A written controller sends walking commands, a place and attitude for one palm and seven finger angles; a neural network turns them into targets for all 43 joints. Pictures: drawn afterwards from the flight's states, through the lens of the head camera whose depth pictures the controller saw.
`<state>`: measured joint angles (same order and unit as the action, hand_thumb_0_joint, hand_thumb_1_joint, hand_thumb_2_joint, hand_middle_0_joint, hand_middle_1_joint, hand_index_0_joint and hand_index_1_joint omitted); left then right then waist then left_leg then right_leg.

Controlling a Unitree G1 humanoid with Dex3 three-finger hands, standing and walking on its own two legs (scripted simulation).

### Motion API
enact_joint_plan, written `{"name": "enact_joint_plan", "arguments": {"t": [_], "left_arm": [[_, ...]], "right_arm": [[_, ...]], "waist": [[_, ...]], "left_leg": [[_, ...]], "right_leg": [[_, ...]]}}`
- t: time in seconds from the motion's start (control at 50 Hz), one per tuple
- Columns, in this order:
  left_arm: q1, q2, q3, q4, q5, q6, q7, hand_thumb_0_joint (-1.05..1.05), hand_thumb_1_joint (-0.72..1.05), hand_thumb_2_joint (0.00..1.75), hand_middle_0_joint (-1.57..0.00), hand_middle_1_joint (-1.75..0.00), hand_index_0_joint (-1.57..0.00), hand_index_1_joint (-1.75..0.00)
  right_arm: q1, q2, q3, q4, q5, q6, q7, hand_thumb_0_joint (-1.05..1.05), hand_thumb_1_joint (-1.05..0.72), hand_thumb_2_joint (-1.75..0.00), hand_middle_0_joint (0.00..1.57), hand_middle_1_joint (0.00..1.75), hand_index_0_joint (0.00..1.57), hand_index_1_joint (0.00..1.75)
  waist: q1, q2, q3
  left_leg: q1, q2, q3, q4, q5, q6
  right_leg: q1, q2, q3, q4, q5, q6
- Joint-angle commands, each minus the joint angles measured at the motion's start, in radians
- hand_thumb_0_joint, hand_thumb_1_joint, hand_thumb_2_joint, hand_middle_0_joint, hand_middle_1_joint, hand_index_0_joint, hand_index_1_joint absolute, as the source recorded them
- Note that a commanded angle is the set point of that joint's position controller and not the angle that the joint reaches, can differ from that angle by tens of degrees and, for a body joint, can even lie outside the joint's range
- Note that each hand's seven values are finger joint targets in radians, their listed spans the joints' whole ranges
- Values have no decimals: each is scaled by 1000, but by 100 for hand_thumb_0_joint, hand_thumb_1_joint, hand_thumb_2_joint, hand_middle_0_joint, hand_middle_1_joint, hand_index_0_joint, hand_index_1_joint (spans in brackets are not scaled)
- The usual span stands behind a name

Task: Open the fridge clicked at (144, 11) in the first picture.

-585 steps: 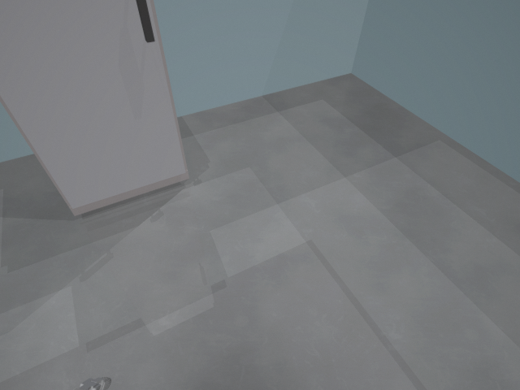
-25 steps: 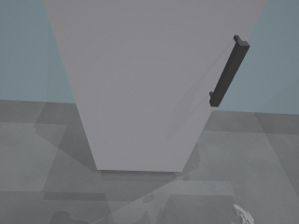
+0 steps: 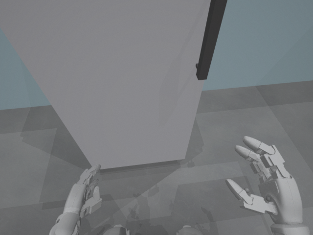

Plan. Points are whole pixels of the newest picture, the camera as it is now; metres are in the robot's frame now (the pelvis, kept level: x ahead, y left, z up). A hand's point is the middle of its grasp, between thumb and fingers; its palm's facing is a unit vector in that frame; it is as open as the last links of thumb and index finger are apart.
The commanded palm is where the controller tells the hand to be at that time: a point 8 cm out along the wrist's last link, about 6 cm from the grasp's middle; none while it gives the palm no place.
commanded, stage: raise the hand to about handle height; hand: right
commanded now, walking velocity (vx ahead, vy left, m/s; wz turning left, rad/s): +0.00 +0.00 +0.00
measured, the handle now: (206, 38) +0.58 -0.14 +0.20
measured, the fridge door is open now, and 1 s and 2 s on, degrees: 0 0 0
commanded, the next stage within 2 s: move the hooked fingers beside the handle in 1.46 s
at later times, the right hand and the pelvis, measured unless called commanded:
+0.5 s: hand (265, 151) +0.26 -0.22 +0.13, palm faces -0.11 +0.99 -0.09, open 12.8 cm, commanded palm +0.24 -0.28 +0.16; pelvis +0.02 -0.01 +0.03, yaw +2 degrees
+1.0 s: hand (311, 97) +0.31 -0.27 +0.23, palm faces +0.02 +1.00 -0.09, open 13.9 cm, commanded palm +0.28 -0.30 +0.22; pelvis +0.03 +0.01 +0.05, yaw +1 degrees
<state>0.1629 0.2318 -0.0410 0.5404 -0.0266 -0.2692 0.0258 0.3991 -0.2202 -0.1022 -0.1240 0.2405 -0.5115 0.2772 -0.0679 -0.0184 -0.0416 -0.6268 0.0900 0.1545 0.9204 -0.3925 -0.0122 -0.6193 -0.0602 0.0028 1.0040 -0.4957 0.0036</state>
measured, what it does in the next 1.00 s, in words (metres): rises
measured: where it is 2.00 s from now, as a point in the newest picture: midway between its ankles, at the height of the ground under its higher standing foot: outside the picture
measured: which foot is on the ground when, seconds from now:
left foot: down 0.00-1.00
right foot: down 0.00-1.00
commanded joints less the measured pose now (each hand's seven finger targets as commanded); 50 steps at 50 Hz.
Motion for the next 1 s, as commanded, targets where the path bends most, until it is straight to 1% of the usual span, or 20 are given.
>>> {"name": "enact_joint_plan", "arguments": {"t": [0.0,0.06,0.1,0.14,0.18,0.2,0.26,0.3,0.38,0.42,0.48,0.56,0.64,0.68,0.72,0.78,0.8,0.86,0.94,0.98], "left_arm": [[28,167,71,-138,-31,-38,42,0,90,90,-20,-30,-20,-30],[-46,142,64,-193,-32,-8,52,0,90,90,-20,-30,-20,-30],[-57,111,46,-202,-25,-8,47,0,90,90,-20,-30,-20,-30],[-41,96,46,-191,-21,-21,41,0,90,90,-20,-30,-20,-30],[-17,99,48,-173,-10,-45,33,0,90,90,-20,-30,-20,-30],[4,110,50,-158,-11,-57,28,0,90,90,-20,-30,-20,-30],[42,143,56,-117,-18,-82,30,0,90,90,-20,-30,-20,-30],[49,166,57,-104,-29,-89,44,0,90,90,-20,-30,-20,-30],[34,182,56,-108,-32,-102,72,0,90,90,-20,-30,-20,-30],[23,172,51,-115,-29,-103,78,0,90,90,-20,-30,-20,-30],[13,162,39,-111,-23,-99,79,0,90,90,-20,-30,-20,-30],[6,161,30,-96,-32,-88,73,0,90,90,-20,-30,-20,-30],[10,173,25,-105,-43,-69,77,0,90,90,-20,-30,-20,-30],[10,176,23,-108,-43,-58,80,0,90,90,-20,-30,-20,-30],[-2,172,20,-115,-41,-51,84,0,90,90,-20,-30,-20,-30],[-17,160,11,-114,-29,-52,84,0,90,90,-20,-30,-20,-30],[-20,154,7,-111,-29,-54,85,0,90,90,-20,-30,-20,-30],[-14,155,7,-88,-35,-52,89,0,90,90,-20,-30,-20,-30],[-8,174,9,-72,-51,-32,93,0,90,90,-20,-30,-20,-30],[-9,181,13,-86,-57,-24,88,0,90,90,-20,-30,-20,-30]], "right_arm": [[-139,-178,-80,-5,-10,182,114,0,-13,-57,25,80,25,80],[-58,-230,-226,-64,59,343,102,0,-6,-54,26,84,26,84],[-42,-244,-313,-167,124,363,60,0,-1,-52,26,87,26,87],[-43,-232,-344,-252,150,329,8,0,3,-50,27,90,27,90],[-81,-225,-325,-313,136,269,-22,0,8,-48,27,93,27,93],[-91,-206,-285,-305,114,247,-20,0,10,-47,27,94,27,94],[-174,-170,-193,-200,79,232,23,0,17,-44,28,99,28,99],[-240,-180,-165,-137,79,262,80,0,22,-42,28,102,28,102],[-342,-338,-283,-143,80,326,130,0,31,-38,29,108,29,108],[-376,-390,-364,-166,102,330,128,0,36,-36,29,111,29,111],[-404,-429,-451,-154,149,325,110,0,43,-33,29,115,29,115],[-438,-360,-399,-26,157,376,136,0,50,-30,30,120,30,120],[-513,-356,-334,69,126,488,200,0,50,-30,30,120,30,120],[-554,-394,-352,79,123,520,222,0,50,-30,30,120,30,120],[-639,-461,-406,29,125,519,231,0,50,-30,30,120,30,120],[-717,-565,-513,-37,146,469,217,0,50,-30,30,120,30,120],[-743,-560,-520,-47,153,451,215,0,50,-30,30,120,30,120],[-757,-547,-519,42,157,440,215,0,50,-30,30,120,30,120],[-796,-525,-453,228,136,531,259,0,50,-30,30,120,30,120],[-746,-479,-401,299,131,582,285,0,50,-30,30,120,30,120]], "waist": [[101,27,-135],[12,46,-242],[-25,-3,-279],[-22,7,-255],[-8,13,-215],[10,-40,-191],[82,-57,-104],[101,-48,-61],[61,-61,-144],[39,-60,-198],[11,-65,-190],[25,-119,-91],[42,-68,-39],[41,-25,-54],[38,-13,-132],[19,-38,-204],[21,-51,-227],[26,-84,-171],[39,-81,-48],[36,-34,-22]], "left_leg": [[110,-77,-90,-198,-43,22],[268,-63,-71,-205,72,20],[351,-67,-51,-189,195,29],[344,-80,-37,-195,258,29],[329,-90,-36,-202,266,34],[297,-92,-40,-209,268,34],[204,-89,-45,-245,178,23],[202,-85,-58,-280,123,23],[291,-80,-70,-312,118,28],[356,-78,-66,-319,187,29],[422,-88,-60,-333,288,36],[401,-87,-56,-361,341,34],[393,-84,-69,-404,316,26],[415,-85,-79,-418,324,27],[447,-85,-82,-422,334,24],[510,-87,-89,-430,367,28],[525,-87,-85,-432,390,29],[502,-87,-77,-451,384,31],[453,-74,-89,-484,321,28],[448,-64,-109,-489,294,30]], "right_leg": [[37,52,31,-272,60,-20],[76,59,16,-320,190,-13],[119,58,19,-335,311,-1],[141,50,20,-347,376,5],[148,42,24,-361,405,11],[169,41,15,-365,410,12],[180,36,16,-363,299,3],[178,38,20,-376,232,-6],[239,43,29,-410,242,-18],[281,44,28,-424,312,-17],[308,45,22,-441,405,-9],[328,44,3,-469,421,-2],[324,45,-2,-496,372,-14],[339,46,-4,-493,383,-23],[375,49,-1,-496,400,-26],[417,53,1,-501,443,-23],[433,54,1,-511,461,-23],[439,54,-4,-533,446,-20],[399,50,-11,-559,376,-20],[377,47,-11,-552,358,-20]]}}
